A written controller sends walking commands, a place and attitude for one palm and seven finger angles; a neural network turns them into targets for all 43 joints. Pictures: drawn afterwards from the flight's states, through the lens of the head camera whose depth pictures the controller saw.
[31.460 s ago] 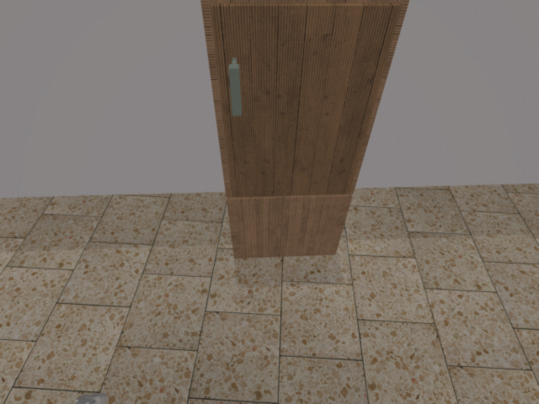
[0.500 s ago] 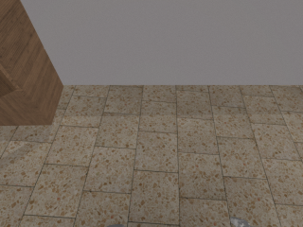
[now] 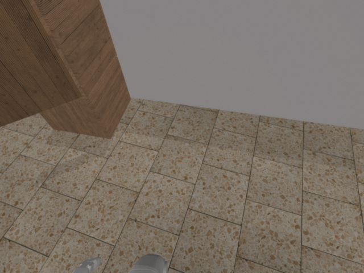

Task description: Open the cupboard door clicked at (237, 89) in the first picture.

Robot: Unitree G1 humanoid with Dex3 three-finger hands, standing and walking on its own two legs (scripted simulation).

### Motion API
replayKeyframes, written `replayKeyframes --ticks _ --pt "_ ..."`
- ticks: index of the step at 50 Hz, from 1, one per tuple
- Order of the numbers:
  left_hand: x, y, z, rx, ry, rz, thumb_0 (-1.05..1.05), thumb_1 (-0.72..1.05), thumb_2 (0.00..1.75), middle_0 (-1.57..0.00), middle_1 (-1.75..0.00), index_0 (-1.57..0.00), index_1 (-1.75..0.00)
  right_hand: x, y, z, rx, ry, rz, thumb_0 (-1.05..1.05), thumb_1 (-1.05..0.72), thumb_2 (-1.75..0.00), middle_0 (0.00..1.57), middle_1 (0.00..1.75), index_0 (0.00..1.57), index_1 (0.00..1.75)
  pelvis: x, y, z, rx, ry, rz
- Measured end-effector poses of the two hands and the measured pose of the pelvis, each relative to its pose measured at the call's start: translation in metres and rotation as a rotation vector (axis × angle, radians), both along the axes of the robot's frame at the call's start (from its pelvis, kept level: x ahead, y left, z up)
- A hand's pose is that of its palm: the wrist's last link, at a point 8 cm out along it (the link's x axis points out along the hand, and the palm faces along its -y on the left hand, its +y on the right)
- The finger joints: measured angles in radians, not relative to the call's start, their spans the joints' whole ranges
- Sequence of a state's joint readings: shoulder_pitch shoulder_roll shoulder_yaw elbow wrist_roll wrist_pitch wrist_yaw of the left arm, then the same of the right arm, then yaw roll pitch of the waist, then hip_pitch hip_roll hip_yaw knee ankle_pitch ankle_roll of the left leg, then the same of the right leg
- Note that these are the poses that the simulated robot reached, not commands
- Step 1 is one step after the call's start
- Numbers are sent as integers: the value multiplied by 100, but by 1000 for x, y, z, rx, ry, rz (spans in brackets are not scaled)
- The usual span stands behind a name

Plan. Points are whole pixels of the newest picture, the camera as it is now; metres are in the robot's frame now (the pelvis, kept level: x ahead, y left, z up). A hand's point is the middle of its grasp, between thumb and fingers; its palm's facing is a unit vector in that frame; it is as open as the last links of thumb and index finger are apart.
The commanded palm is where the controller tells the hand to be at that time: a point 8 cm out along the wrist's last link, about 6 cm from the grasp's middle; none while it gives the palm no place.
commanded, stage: turn to face it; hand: left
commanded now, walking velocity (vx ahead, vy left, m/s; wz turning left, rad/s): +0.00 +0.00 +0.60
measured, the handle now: out of the picture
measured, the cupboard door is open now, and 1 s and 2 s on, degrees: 42 42 42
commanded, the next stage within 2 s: take the last steps up to it in 0.70 s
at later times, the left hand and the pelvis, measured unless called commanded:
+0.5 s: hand out of the picture +0.06 +0.23 -0.16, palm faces +0.30 -0.91 -0.28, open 7.4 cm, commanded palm none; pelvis +0.02 +0.00 +0.00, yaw +16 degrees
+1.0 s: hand out of the picture -0.03 +0.19 -0.18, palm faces +0.49 -0.85 -0.21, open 7.3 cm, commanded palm none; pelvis +0.05 +0.00 +0.00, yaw +26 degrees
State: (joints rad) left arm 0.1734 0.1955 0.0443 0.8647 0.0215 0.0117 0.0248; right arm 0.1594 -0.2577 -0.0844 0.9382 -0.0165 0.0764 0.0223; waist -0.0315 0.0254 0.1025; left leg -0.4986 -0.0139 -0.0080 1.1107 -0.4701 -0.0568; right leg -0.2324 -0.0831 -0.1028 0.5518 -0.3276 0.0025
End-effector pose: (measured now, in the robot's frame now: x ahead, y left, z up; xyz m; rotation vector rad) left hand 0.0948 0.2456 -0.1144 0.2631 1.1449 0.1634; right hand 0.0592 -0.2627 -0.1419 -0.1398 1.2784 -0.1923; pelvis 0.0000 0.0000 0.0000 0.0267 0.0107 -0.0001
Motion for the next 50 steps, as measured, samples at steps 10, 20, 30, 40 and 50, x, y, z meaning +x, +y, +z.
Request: replayKeyframes --ticks 10,20,30,40,50 --pt "-67 17 -34 -79 101 188 1 91 90 -21 -30 -21 -30 89 29 14 -43 -106 216 1 -91 -90 20 30 20 30 12 14 -11 -9 6 134" --pt "-75 41 -21 -42 82 317 1 91 90 -20 -30 -20 -30 108 49 22 -58 -111 336 1 -90 -90 20 30 20 30 16 11 -2 -32 2 235" --pt "-63 5 -7 16 -11 352 1 91 90 -20 -30 -20 -30 115 25 -10 21 -39 357 1 -90 -90 20 30 20 30 31 -23 -11 -14 -11 326" --pt "-104 -37 -12 -82 87 468 1 92 90 -21 -30 -21 -30 138 34 9 2 6 435 1 -91 -90 20 30 20 30 42 -23 6 13 4 403" --pt "-149 -17 -35 -141 196 580 1 92 90 -20 -30 -20 -30 151 78 13 -24 -54 542 1 -91 -90 20 30 20 30 46 1 -3 -23 -4 457"
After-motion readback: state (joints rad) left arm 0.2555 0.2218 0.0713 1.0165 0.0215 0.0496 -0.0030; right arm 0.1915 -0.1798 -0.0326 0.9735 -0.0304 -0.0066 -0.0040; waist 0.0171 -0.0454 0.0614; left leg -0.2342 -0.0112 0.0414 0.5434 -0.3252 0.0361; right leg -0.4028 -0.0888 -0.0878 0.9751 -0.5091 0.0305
